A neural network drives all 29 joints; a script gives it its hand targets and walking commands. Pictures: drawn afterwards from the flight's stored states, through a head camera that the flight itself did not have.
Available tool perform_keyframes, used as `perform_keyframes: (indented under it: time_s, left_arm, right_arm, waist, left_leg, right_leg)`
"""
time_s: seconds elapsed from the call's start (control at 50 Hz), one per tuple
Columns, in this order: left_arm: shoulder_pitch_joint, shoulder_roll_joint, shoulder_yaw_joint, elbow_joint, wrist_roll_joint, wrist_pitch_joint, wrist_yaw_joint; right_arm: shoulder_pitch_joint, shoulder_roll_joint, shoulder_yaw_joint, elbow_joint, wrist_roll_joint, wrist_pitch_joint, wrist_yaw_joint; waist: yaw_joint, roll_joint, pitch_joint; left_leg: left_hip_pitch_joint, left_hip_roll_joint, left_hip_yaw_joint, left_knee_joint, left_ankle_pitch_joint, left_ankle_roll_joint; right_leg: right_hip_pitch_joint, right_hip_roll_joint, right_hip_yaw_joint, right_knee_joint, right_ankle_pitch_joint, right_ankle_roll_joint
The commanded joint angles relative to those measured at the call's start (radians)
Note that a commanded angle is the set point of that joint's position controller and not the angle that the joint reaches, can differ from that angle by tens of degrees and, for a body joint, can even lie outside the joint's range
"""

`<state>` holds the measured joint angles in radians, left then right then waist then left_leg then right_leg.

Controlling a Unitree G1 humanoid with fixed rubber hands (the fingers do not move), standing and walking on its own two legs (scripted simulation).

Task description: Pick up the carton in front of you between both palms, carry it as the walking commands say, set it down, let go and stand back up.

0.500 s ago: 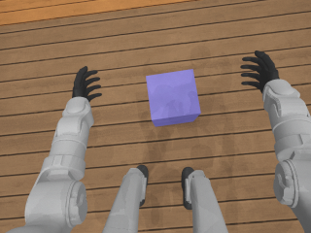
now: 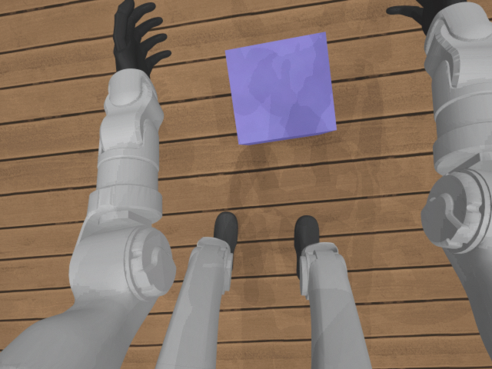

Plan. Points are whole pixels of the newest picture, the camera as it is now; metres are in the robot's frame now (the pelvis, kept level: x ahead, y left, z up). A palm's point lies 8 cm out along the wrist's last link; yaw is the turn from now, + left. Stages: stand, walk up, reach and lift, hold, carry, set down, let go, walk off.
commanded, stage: reach and lift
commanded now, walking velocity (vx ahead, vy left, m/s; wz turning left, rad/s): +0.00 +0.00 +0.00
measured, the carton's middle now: (279, 99) +0.52 -0.02 -0.52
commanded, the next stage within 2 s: none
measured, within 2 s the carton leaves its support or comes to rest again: leaves its support in 1.60 s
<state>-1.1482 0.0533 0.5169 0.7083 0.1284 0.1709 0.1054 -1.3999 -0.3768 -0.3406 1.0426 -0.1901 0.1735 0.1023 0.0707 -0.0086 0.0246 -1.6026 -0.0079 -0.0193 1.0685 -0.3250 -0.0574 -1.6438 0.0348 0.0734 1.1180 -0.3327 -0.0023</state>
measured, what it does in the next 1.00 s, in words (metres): lowers itself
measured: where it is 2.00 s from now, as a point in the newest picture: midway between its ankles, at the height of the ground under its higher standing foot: (264, 257)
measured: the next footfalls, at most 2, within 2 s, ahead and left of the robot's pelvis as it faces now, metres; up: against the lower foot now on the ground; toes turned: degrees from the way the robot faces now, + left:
none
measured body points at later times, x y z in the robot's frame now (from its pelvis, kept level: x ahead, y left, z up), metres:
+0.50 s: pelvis -0.05 +0.01 -0.22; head +0.33 -0.02 +0.02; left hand +0.50 +0.18 -0.38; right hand +0.55 -0.20 -0.39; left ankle +0.06 +0.15 -0.61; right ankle +0.05 -0.11 -0.61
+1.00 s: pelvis -0.05 +0.00 -0.27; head +0.34 -0.02 -0.06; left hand +0.51 +0.17 -0.46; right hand +0.56 -0.18 -0.46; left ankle +0.06 +0.15 -0.61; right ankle +0.05 -0.11 -0.61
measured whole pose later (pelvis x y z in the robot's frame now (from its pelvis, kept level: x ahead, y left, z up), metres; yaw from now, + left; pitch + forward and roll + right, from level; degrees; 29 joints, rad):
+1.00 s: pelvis -0.05 +0.00 -0.27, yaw +3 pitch +35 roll +5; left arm -1.55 0.21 0.26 1.07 -0.17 0.09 0.20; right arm -1.74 -0.56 0.09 1.28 0.20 0.10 0.01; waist 0.04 0.05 0.48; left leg -2.19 -0.06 -0.01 2.18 -0.61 -0.10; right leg -2.23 0.02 0.07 2.24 -0.63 0.00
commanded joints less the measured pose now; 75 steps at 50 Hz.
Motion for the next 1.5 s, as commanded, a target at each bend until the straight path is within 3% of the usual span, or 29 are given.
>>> perform_keyframes:
  time_s: [0.0,0.06,0.14,0.2,0.28,0.38,0.44,0.5,0.64,0.68,0.8,0.94,1.1,1.14,1.18,1.26,1.32,1.4,1.48]
  left_arm:
    - [-0.095,0.031,0.031,-0.027,0.035,-0.071,-0.011]
    - [-0.132,0.049,0.022,-0.013,0.023,-0.091,0.005]
    - [-0.195,0.096,-0.061,-0.009,-0.054,-0.103,0.043]
    - [-0.231,0.139,-0.147,-0.005,-0.142,-0.094,0.072]
    - [-0.315,0.203,-0.228,-0.013,-0.244,-0.067,0.103]
    - [-0.463,0.256,-0.268,0.028,-0.304,-0.022,0.117]
    - [-0.526,0.277,-0.245,0.130,-0.292,-0.003,0.104]
    - [-0.575,0.280,-0.209,0.213,-0.257,-0.013,0.080]
    - [-0.677,0.294,-0.204,0.261,-0.234,-0.068,0.054]
    - [-0.709,0.309,-0.218,0.233,-0.240,-0.091,0.064]
    - [-0.679,0.296,-0.273,0.244,-0.313,-0.105,0.095]
    - [-0.571,0.246,-0.238,0.285,-0.281,-0.098,0.088]
    - [-0.654,0.199,-0.234,0.241,-0.262,-0.106,0.082]
    - [-0.689,0.145,-0.251,0.234,-0.263,-0.098,0.080]
    - [-0.744,-0.015,-0.274,0.247,-0.251,-0.079,0.051]
    - [-0.882,-0.522,-0.283,0.231,-0.157,-0.004,-0.095]
    - [-0.876,-0.689,-0.300,0.186,-0.138,0.039,-0.187]
    - [-0.873,-0.793,-0.351,0.137,-0.185,0.050,-0.210]
    - [-0.925,-0.870,-0.443,0.064,-0.262,0.055,-0.199]
  right_arm:
    - [-0.109,-0.033,-0.049,-0.038,-0.026,-0.064,-0.021]
    - [-0.127,-0.068,-0.039,-0.043,0.003,-0.089,-0.043]
    - [-0.206,-0.132,0.057,-0.069,0.103,-0.107,-0.070]
    - [-0.265,-0.197,0.144,-0.070,0.190,-0.107,-0.091]
    - [-0.365,-0.264,0.235,-0.083,0.279,-0.088,-0.109]
    - [-0.506,-0.292,0.304,-0.047,0.352,-0.048,-0.098]
    - [-0.551,-0.297,0.324,0.051,0.348,-0.030,-0.082]
    - [-0.576,-0.294,0.323,0.134,0.327,-0.031,-0.067]
    - [-0.652,-0.303,0.317,0.130,0.306,-0.076,-0.077]
    - [-0.677,-0.320,0.317,0.099,0.323,-0.097,-0.090]
    - [-0.691,-0.327,0.401,0.098,0.379,-0.105,-0.114]
    - [-0.584,-0.237,0.423,0.173,0.378,-0.082,-0.085]
    - [-0.646,-0.201,0.393,0.129,0.341,-0.088,-0.092]
    - [-0.675,-0.150,0.407,0.119,0.344,-0.081,-0.084]
    - [-0.731,0.025,0.447,0.121,0.348,-0.064,-0.046]
    - [-0.770,0.588,0.470,0.110,0.295,-0.008,0.129]
    - [-0.682,0.776,0.421,0.057,0.278,0.032,0.206]
    - [-0.654,0.858,0.428,-0.027,0.301,0.032,0.213]
    - [-0.732,0.932,0.504,-0.170,0.353,0.031,0.181]
  waist:
    - [-0.008,-0.086,-0.935]
    - [-0.013,-0.044,-0.963]
    - [-0.016,-0.043,-1.090]
    - [-0.027,-0.068,-1.224]
    - [-0.026,-0.129,-1.315]
    - [0.006,-0.163,-1.215]
    - [0.013,-0.167,-1.020]
    - [0.009,-0.144,-0.847]
    - [-0.037,-0.054,-0.776]
    - [-0.031,-0.028,-0.826]
    - [-0.014,-0.075,-0.944]
    - [0.010,-0.113,-0.808]
    - [-0.027,-0.066,-0.768]
    - [-0.028,-0.063,-0.752]
    - [-0.022,-0.073,-0.718]
    - [0.007,-0.100,-0.599]
    - [-0.024,-0.078,-0.586]
    - [-0.047,-0.024,-0.695]
    - [-0.064,-0.045,-0.939]
  left_leg:
    - [0.186,-0.071,0.091,0.140,0.449,-0.043]
    - [0.186,-0.068,0.082,0.268,0.442,-0.045]
    - [0.191,-0.070,0.075,0.438,0.456,-0.042]
    - [0.219,-0.074,0.080,0.552,0.472,-0.045]
    - [0.158,-0.079,0.103,0.673,0.380,-0.043]
    - [0.103,-0.070,0.126,0.757,0.184,-0.028]
    - [0.003,-0.059,0.130,0.788,0.020,-0.022]
    - [-0.087,-0.050,0.133,0.828,-0.069,-0.021]
    - [-0.035,-0.043,0.117,0.930,0.022,-0.022]
    - [-0.009,-0.044,0.116,0.960,0.099,-0.021]
    - [0.077,-0.054,0.116,1.011,0.245,-0.016]
    - [-0.063,-0.069,0.135,0.999,0.173,-0.015]
    - [-0.018,-0.078,0.120,0.993,0.128,-0.013]
    - [0.006,-0.086,0.121,0.987,0.094,-0.011]
    - [0.015,-0.101,0.122,0.983,0.053,-0.005]
    - [-0.003,-0.130,0.133,0.994,0.010,0.013]
    - [-0.098,-0.134,0.139,1.008,0.029,0.020]
    - [-0.080,-0.142,0.130,1.015,0.113,0.024]
    - [-0.047,-0.149,0.136,1.024,0.214,0.022]
  right_leg:
    - [0.515,0.016,-0.018,0.129,0.629,0.024]
    - [0.307,0.029,-0.030,0.226,0.511,0.025]
    - [0.193,0.033,-0.050,0.384,0.458,0.042]
    - [0.202,0.024,-0.065,0.501,0.452,0.051]
    - [0.272,0.010,-0.075,0.639,0.405,0.049]
    - [0.199,-0.009,-0.084,0.717,0.175,0.047]
    - [0.109,-0.026,-0.076,0.734,0.007,0.040]
    - [0.030,-0.038,-0.060,0.754,-0.081,0.034]
    - [-0.037,-0.041,-0.052,0.847,-0.007,0.021]
    - [-0.009,-0.039,-0.042,0.879,0.066,0.019]
    - [0.118,-0.036,-0.041,0.937,0.214,0.018]
    - [0.101,-0.035,-0.033,0.927,0.194,0.025]
    - [-0.006,-0.026,-0.042,0.904,0.095,0.016]
    - [-0.007,-0.020,-0.049,0.896,0.050,0.013]
    - [-0.006,-0.010,-0.055,0.890,0.008,0.008]
    - [-0.067,0.024,-0.065,0.912,-0.033,0.005]
    - [-0.106,0.043,-0.081,0.916,0.018,-0.002]
    - [-0.087,0.048,-0.086,0.930,0.122,-0.014]
    - [0.073,0.050,-0.092,0.939,0.270,-0.013]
